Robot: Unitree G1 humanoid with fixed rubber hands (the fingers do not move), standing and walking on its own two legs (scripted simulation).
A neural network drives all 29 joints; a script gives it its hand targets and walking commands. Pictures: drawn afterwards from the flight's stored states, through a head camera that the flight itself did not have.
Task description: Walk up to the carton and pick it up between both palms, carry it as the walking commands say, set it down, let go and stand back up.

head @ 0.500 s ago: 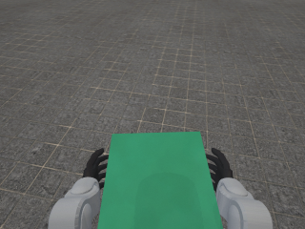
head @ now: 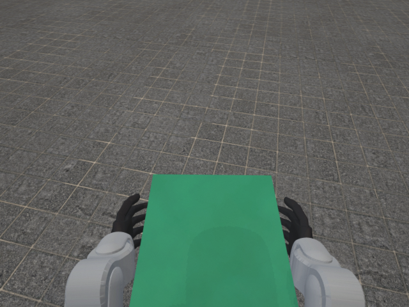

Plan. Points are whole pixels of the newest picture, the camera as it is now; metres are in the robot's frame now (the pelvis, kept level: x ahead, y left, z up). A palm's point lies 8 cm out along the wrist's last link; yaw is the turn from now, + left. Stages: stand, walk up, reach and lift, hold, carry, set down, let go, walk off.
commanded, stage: carry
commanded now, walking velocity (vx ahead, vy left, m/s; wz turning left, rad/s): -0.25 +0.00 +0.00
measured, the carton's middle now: (210, 263) +0.22 +0.00 +0.02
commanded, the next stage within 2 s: none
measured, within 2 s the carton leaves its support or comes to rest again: neither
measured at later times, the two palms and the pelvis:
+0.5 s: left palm out of the picture +0.03 +0.17 +0.08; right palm out of the picture +0.05 -0.12 +0.10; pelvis -0.20 +0.01 +0.00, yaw +0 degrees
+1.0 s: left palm out of the picture -0.17 +0.17 +0.07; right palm out of the picture -0.16 -0.11 +0.10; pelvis -0.39 +0.02 +0.00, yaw +0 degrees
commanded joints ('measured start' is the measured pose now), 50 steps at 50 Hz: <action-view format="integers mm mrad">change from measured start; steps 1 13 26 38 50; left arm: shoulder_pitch -422 -383 -411 -397 -516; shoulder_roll -880 -778 -841 -844 -906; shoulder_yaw -587 -603 -649 -576 -683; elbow -178 -168 -194 -201 -216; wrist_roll -286 -249 -329 -254 -326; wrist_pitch -45 -22 -15 -54 -28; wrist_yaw -164 -128 -143 -150 -151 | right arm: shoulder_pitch -560 -416 -401 -552 -472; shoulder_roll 873 774 789 845 850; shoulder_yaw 679 604 579 702 572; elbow -203 -71 -151 -215 -111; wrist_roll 341 312 287 374 308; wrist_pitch -33 -13 -28 -32 -34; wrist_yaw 145 150 122 155 162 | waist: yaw -8 -27 -9 -13 -17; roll -198 302 168 -215 112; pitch -213 -257 -363 -278 -211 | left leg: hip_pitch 41 372 406 58 221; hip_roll -50 350 209 -45 210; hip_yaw -56 -416 -238 -12 -187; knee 513 -334 -287 319 -333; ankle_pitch -188 475 262 -234 303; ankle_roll -14 170 146 -21 199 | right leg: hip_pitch -14 -260 29 141 -230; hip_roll -373 -48 -5 -313 -20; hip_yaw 243 17 -25 186 76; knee -255 168 -103 -179 650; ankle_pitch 469 -146 -95 520 -121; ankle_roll -165 48 68 -135 74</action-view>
